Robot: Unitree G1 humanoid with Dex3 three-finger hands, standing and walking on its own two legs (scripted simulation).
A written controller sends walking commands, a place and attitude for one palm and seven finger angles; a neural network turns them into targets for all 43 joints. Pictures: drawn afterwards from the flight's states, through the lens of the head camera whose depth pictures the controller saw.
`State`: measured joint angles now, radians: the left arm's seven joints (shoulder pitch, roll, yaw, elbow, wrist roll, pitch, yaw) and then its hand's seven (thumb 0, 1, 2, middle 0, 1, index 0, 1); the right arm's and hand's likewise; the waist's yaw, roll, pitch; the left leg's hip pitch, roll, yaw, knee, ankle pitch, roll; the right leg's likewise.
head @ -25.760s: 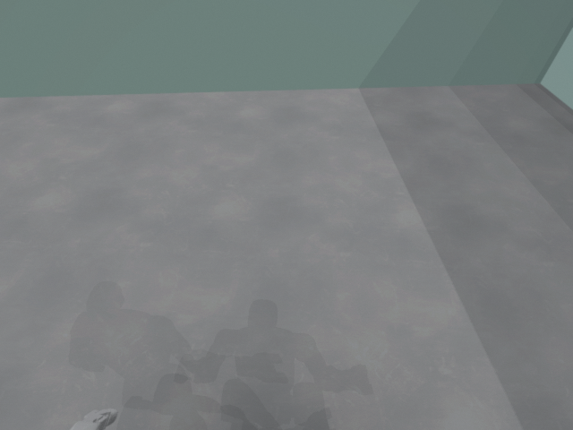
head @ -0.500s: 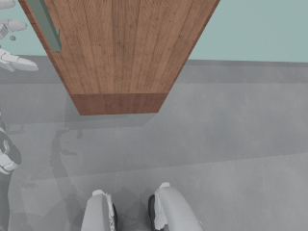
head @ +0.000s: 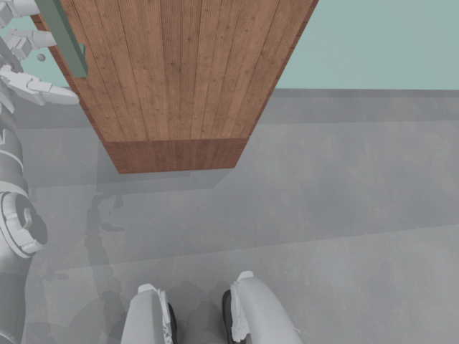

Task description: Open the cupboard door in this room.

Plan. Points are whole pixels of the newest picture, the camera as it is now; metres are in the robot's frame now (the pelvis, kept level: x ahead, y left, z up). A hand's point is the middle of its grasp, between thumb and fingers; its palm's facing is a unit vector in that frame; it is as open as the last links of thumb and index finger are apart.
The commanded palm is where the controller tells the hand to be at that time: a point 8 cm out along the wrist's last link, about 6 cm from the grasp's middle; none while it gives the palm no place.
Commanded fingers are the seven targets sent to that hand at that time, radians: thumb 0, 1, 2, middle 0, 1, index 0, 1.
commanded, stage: slide the fingers in behind the handle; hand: left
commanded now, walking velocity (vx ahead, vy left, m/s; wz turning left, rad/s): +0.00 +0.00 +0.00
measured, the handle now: (66, 28) +0.60 +0.18 +0.07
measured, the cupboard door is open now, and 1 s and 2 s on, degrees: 0 0 0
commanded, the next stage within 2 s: close the thumb around the handle in 1.18 s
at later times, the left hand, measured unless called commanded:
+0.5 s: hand (66, 57) +0.55 +0.18 +0.07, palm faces -0.01 -1.00 +0.01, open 13.9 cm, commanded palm +0.54 +0.22 +0.07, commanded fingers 0.00 -0.50 0.30 -0.30 -1.20 -0.30 -1.20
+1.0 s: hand (84, 56) +0.55 +0.16 +0.07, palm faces -0.01 -1.00 -0.01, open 13.9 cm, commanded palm +0.53 +0.20 +0.07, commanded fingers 0.00 -0.50 0.30 -0.30 -1.20 -0.30 -1.20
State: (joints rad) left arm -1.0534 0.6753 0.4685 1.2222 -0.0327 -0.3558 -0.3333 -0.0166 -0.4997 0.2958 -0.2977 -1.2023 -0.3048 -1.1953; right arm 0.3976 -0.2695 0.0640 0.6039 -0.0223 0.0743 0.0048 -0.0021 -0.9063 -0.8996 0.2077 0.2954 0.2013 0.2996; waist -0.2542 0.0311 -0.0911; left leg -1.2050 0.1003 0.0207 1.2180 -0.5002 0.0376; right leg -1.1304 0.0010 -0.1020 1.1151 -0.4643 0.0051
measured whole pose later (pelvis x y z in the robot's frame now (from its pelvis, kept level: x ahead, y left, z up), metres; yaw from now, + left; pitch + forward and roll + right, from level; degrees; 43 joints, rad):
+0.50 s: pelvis +0.01 -0.01 +0.00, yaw +1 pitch +27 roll -5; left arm -1.04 0.59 0.43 1.22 -0.05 -0.36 -0.28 -0.02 -0.50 0.30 -0.30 -1.20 -0.31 -1.20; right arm 0.38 -0.26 0.05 0.61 -0.02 0.07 0.02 0.00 -0.91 -0.90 0.21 0.30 0.20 0.30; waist -0.23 0.03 -0.10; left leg -1.18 0.10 0.01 1.20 -0.50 0.02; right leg -1.11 0.00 -0.11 1.11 -0.48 -0.01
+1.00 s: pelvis +0.01 -0.02 +0.00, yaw +1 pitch +27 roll -4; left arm -1.04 0.54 0.40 1.23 -0.04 -0.39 -0.22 -0.02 -0.50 0.30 -0.30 -1.20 -0.32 -1.21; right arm 0.39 -0.25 0.05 0.62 -0.03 0.07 0.03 0.00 -0.91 -0.90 0.21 0.30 0.20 0.30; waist -0.23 0.04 -0.11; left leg -1.17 0.10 0.01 1.20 -0.50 0.01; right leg -1.10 0.00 -0.10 1.12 -0.49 -0.02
